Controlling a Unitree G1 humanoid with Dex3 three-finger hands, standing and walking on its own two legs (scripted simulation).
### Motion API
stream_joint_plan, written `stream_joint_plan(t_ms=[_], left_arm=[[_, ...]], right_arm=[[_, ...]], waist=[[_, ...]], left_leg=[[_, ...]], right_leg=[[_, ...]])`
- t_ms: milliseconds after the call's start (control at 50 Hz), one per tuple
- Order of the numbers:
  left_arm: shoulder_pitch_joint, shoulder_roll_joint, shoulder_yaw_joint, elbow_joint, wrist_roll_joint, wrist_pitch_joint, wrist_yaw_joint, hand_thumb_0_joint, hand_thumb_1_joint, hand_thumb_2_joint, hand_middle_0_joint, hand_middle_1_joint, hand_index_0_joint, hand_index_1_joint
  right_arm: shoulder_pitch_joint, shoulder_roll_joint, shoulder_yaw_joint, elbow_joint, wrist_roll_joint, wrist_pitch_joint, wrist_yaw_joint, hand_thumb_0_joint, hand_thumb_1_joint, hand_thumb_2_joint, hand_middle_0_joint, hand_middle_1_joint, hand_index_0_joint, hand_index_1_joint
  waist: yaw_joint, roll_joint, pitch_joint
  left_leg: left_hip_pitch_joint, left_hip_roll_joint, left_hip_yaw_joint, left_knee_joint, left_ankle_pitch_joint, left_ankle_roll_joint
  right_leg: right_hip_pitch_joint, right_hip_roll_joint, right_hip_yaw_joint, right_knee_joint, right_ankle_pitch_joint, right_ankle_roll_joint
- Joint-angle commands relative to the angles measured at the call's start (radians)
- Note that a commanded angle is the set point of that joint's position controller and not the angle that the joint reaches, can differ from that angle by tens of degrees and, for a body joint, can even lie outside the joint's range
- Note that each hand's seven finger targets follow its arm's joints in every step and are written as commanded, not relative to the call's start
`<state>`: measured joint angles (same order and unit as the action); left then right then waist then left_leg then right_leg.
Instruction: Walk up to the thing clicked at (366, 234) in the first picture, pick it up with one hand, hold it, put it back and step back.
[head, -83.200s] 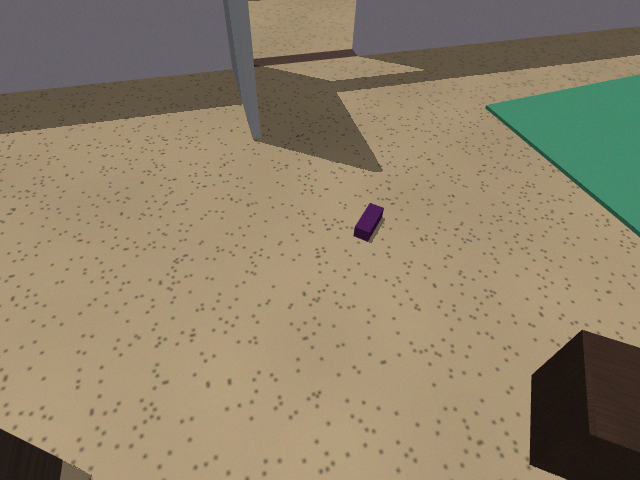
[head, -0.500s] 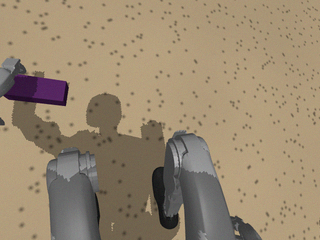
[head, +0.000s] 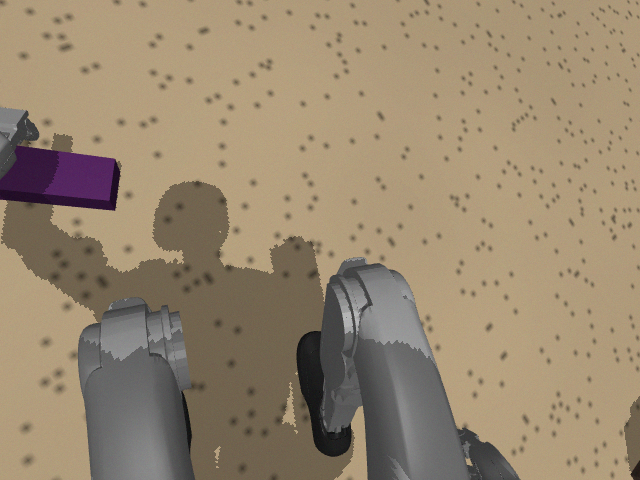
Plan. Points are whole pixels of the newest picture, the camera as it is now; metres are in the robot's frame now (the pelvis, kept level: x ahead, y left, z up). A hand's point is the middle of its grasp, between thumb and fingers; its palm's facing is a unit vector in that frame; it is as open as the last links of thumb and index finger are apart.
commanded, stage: approach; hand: left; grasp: from above
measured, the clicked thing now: (54, 178) +0.52 +0.28 -0.30
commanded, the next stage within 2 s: close in in 0.78 s
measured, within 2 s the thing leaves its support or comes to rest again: neither
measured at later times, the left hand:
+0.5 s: hand (51, 134) +0.53 +0.25 -0.17, palm faces -0.41 +0.02 -0.91, open 13.6 cm
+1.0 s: hand (9, 171) +0.48 +0.29 -0.17, palm faces -0.46 -0.02 -0.89, open 13.4 cm
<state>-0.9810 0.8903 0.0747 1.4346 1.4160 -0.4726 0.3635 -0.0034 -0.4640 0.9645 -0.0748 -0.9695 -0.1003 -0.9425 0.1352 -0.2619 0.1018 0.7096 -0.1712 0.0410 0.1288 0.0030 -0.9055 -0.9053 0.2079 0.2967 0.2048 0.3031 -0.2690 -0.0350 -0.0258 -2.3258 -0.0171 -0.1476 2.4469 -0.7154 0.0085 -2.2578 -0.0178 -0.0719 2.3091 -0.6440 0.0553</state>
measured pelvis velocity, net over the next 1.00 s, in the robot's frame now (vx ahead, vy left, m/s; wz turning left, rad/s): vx -0.01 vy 0.00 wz -0.02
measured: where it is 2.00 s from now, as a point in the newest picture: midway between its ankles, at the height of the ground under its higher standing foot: (253, 441)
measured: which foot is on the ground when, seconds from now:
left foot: down 0.00-1.00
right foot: down 0.00-1.00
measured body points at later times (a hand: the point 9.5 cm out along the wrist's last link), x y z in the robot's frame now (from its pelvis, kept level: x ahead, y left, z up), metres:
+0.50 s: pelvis +0.00 +0.00 +0.00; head +0.27 +0.09 +0.35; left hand +0.55 +0.25 -0.12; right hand +0.02 -0.27 -0.08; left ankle +0.07 +0.12 -0.29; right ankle +0.11 -0.13 -0.29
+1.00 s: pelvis -0.01 +0.00 +0.00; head +0.25 +0.10 +0.36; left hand +0.50 +0.29 -0.12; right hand +0.04 -0.28 -0.08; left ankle +0.07 +0.12 -0.29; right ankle +0.11 -0.13 -0.29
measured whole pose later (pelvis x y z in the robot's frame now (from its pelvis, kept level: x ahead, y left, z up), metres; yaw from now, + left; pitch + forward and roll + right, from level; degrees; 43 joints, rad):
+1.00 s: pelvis -0.01 +0.00 +0.00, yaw -1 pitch +32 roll -11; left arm -1.10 0.91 -0.01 1.48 1.36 -0.45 0.34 0.00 -0.38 0.90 -0.07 -1.05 -0.15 -0.97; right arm 0.15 -0.30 0.16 0.68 -0.18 0.04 0.11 0.00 -0.90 -0.89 0.21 0.30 0.20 0.30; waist -0.30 -0.06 0.02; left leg -2.33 -0.02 -0.17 2.46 -0.70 0.00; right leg -2.26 -0.01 -0.09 2.31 -0.62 0.05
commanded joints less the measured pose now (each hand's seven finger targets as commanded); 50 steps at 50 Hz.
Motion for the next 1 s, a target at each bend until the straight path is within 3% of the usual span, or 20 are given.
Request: stream_joint_plan(t_ms=[0, 60, 100, 200, 260, 280, 340, 440, 480, 520, 580, 620, 660, 720, 780, 820, 880, 940, 960, 980], left_arm=[[-0.304, 0.256, 0.039, -0.119, -0.025, 0.006, 0.04, 0.0, -0.489, 0.977, -0.058, -0.964, -0.079, -0.941], [-0.326, 0.268, 0.041, -0.107, -0.02, 0.011, 0.05, 0.0, -0.426, 0.913, -0.044, -1.009, -0.105, -0.945], [-0.377, 0.242, 0.029, -0.1, -0.024, 0.016, 0.061, 0.0, -0.421, 0.91, -0.043, -1.015, -0.106, -0.95], [-0.491, 0.152, -0.042, -0.052, -0.02, 0.048, 0.084, 0.0, -0.427, 0.919, -0.043, -1.025, -0.105, -0.961], [-0.567, 0.152, -0.064, -0.05, -0.018, 0.078, 0.09, 0.0, -0.424, 0.923, -0.046, -1.03, -0.11, -0.964], [-0.557, 0.124, -0.079, -0.004, -0.018, 0.093, 0.088, 0.0, -0.426, 0.924, -0.047, -1.037, -0.111, -0.971], [-0.611, 0.163, -0.074, -0.014, -0.011, 0.134, 0.094, 0.0, -0.43, 0.931, -0.049, -1.036, -0.111, -0.972], [-0.517, 0.21, -0.05, 0.046, -0.004, 0.222, 0.079, 0.0, -0.415, 0.911, -0.047, -1.059, -0.119, -0.985], [-0.454, 0.248, -0.028, 0.008, -0.027, 0.25, 0.058, 0.0, -0.401, 0.893, -0.044, -1.072, -0.125, -0.988], [-0.412, 0.269, -0.005, -0.015, -0.06, 0.272, 0.029, 0.0, -0.4, 0.89, -0.045, -1.076, -0.127, -0.991], [-0.351, 0.231, -0.021, -0.049, -0.106, 0.274, -0.033, 0.0, -0.413, 0.899, -0.047, -1.075, -0.125, -0.994], [-0.327, 0.237, -0.009, -0.117, -0.136, 0.252, -0.071, 0.0, -0.403, 0.89, -0.05, -1.074, -0.131, -0.991], [-0.321, 0.216, -0.014, -0.156, -0.158, 0.215, -0.1, 0.0, -0.403, 0.897, -0.053, -1.073, -0.132, -0.992], [-0.384, 0.238, 0.006, -0.236, -0.175, 0.13, -0.108, 0.0, -0.393, 0.897, -0.06, -1.066, -0.138, -0.984], [-0.415, 0.266, 0.02, -0.245, -0.156, 0.049, -0.083, 0.0, -0.388, 0.894, -0.06, -1.055, -0.14, -0.973], [-0.45, 0.251, 0.007, -0.248, -0.132, 0.011, -0.055, 0.0, -0.374, 0.918, -0.064, -1.071, -0.144, -0.989], [-0.481, 0.214, -0.023, -0.198, -0.091, -0.002, -0.009, 0.0, -0.407, 0.907, -0.051, -1.038, -0.126, -0.961], [-0.456, 0.139, -0.082, -0.042, -0.056, 0.017, 0.024, 0.0, -0.421, 0.911, -0.045, -1.018, -0.113, -0.947], [-0.45, 0.129, -0.094, -0.002, -0.044, 0.025, 0.033, 0.0, -0.426, 0.915, -0.045, -1.018, -0.111, -0.949], [-0.47, 0.142, -0.094, -0.025, -0.028, 0.028, 0.038, 0.0, -0.434, 0.934, -0.047, -1.015, -0.107, -0.953]], right_arm=[[0.205, -0.279, -0.088, 0.004, -0.003, -0.004, -0.01, 0.0, -0.904, -0.903, 0.2, 0.3, 0.2, 0.3], [0.204, -0.278, -0.08, 0.0, -0.006, -0.007, -0.01, 0.0, -0.897, -0.89, 0.2, 0.3, 0.2, 0.3], [0.209, -0.281, -0.077, 0.006, -0.01, -0.011, -0.011, 0.0, -0.897, -0.89, 0.2, 0.3, 0.2, 0.3], [0.225, -0.286, -0.065, 0.026, -0.018, -0.033, -0.016, 0.0, -0.897, -0.89, 0.2, 0.3, 0.2, 0.3], [0.232, -0.292, -0.056, 0.032, -0.018, -0.038, -0.022, 0.0, -0.897, -0.89, 0.2, 0.3, 0.2, 0.3], [0.237, -0.291, -0.052, 0.035, -0.022, -0.041, -0.022, 0.0, -0.898, -0.891, 0.2, 0.3, 0.2, 0.3], [0.236, -0.298, -0.041, 0.027, -0.019, -0.041, -0.03, 0.0, -0.898, -0.891, 0.2, 0.3, 0.2, 0.3], [0.247, -0.301, -0.02, -0.015, -0.005, -0.041, -0.024, 0.0, -0.898, -0.891, 0.2, 0.3, 0.2, 0.3], [0.247, -0.303, -0.018, -0.044, 0.013, -0.032, -0.023, 0.0, -0.898, -0.89, 0.2, 0.3, 0.2, 0.3], [0.247, -0.305, -0.023, -0.064, 0.025, -0.022, -0.022, 0.0, -0.899, -0.891, 0.2, 0.3, 0.2, 0.3], [0.25, -0.3, -0.02, -0.078, 0.034, -0.009, -0.017, 0.0, -0.901, -0.891, 0.2, 0.3, 0.2, 0.3], [0.255, -0.308, -0.032, -0.083, 0.041, -0.004, -0.017, 0.0, -0.901, -0.891, 0.2, 0.3, 0.2, 0.3], [0.266, -0.309, -0.031, -0.085, 0.037, 0.002, -0.015, 0.0, -0.901, -0.891, 0.2, 0.3, 0.2, 0.3], [0.276, -0.317, -0.037, -0.075, 0.03, 0.008, -0.019, 0.0, -0.902, -0.891, 0.2, 0.3, 0.2, 0.3], [0.27, -0.318, -0.032, -0.068, 0.014, 0.01, -0.024, 0.0, -0.902, -0.891, 0.2, 0.3, 0.2, 0.3], [0.262, -0.314, -0.033, -0.054, 0.001, 0.009, -0.025, 0.0, -0.901, -0.891, 0.2, 0.3, 0.2, 0.3], [0.258, -0.301, -0.033, -0.029, -0.007, 0.003, -0.023, 0.0, -0.901, -0.893, 0.2, 0.3, 0.2, 0.3], [0.243, -0.302, -0.027, -0.003, -0.009, -0.002, -0.02, 0.0, -0.9, -0.893, 0.2, 0.3, 0.2, 0.3], [0.241, -0.3, -0.021, 0.002, -0.011, -0.008, -0.019, 0.0, -0.899, -0.893, 0.2, 0.3, 0.2, 0.3], [0.241, -0.304, -0.02, 0.005, -0.016, -0.012, -0.019, 0.0, -0.899, -0.893, 0.2, 0.3, 0.2, 0.3]], waist=[[-0.012, 0.366, -0.651], [-0.02, 0.368, -0.646], [-0.041, 0.361, -0.639], [-0.101, 0.405, -0.61], [-0.111, 0.425, -0.639], [-0.127, 0.424, -0.616], [-0.123, 0.468, -0.652], [-0.116, 0.462, -0.663], [-0.074, 0.484, -0.71], [-0.063, 0.45, -0.708], [-0.077, 0.386, -0.669], [-0.06, 0.36, -0.679], [-0.079, 0.339, -0.66], [-0.086, 0.316, -0.649], [-0.075, 0.357, -0.633], [-0.089, 0.372, -0.632], [-0.095, 0.418, -0.645], [-0.123, 0.377, -0.546], [-0.13, 0.378, -0.505], [-0.126, 0.387, -0.525]], left_leg=[[0.57, -0.012, 0.076, -0.268, 0.232, 0.016], [0.554, -0.013, 0.079, -0.26, 0.233, 0.019], [0.542, -0.012, 0.078, -0.259, 0.215, 0.02], [0.557, -0.008, 0.071, -0.263, 0.187, 0.014], [0.557, -0.009, 0.075, -0.261, 0.191, 0.014], [0.557, -0.008, 0.072, -0.261, 0.196, 0.012], [0.581, -0.005, 0.073, -0.265, 0.235, 0.008], [0.556, -0.001, 0.082, -0.251, 0.309, 0.013], [0.562, -0.002, 0.09, -0.27, 0.342, 0.01], [0.523, -0.003, 0.097, -0.271, 0.329, 0.017], [0.457, -0.005, 0.099, -0.268, 0.295, 0.027], [0.452, -0.006, 0.098, -0.266, 0.283, 0.024], [0.435, -0.008, 0.097, -0.252, 0.278, 0.022], [0.419, -0.01, 0.091, -0.228, 0.238, 0.018], [0.465, -0.009, 0.086, -0.229, 0.197, 0.006], [0.489, -0.007, 0.083, -0.224, 0.171, 0.005], [0.556, -0.003, 0.072, -0.245, 0.173, 0.004], [0.517, -0.003, 0.058, -0.263, 0.147, 0.007], [0.5, -0.005, 0.057, -0.267, 0.139, 0.009], [0.531, -0.003, 0.053, -0.269, 0.16, 0.007]], right_leg=[[0.273, 0.039, -0.083, -0.188, 0.184, -0.084], [0.28, 0.039, -0.083, -0.188, 0.192, -0.083], [0.265, 0.041, -0.086, -0.19, 0.184, -0.082], [0.23, 0.042, -0.105, -0.188, 0.171, -0.082], [0.243, 0.045, -0.105, -0.192, 0.182, -0.083], [0.237, 0.043, -0.11, -0.188, 0.188, -0.083], [0.247, 0.045, -0.108, -0.184, 0.222, -0.087], [0.299, 0.042, -0.101, -0.172, 0.291, -0.088], [0.353, 0.041, -0.092, -0.173, 0.313, -0.092], [0.386, 0.039, -0.085, -0.187, 0.309, -0.086], [0.43, 0.042, -0.08, -0.206, 0.288, -0.081], [0.439, 0.04, -0.081, -0.219, 0.263, -0.084], [0.46, 0.04, -0.083, -0.231, 0.254, -0.085], [0.441, 0.042, -0.086, -0.246, 0.204, -0.089], [0.387, 0.045, -0.087, -0.25, 0.148, -0.095], [0.361, 0.05, -0.092, -0.249, 0.129, -0.092], [0.313, 0.05, -0.099, -0.226, 0.148, -0.086], [0.248, 0.054, -0.122, -0.214, 0.136, -0.085], [0.235, 0.053, -0.124, -0.212, 0.133, -0.086], [0.236, 0.053, -0.129, -0.205, 0.149, -0.086]])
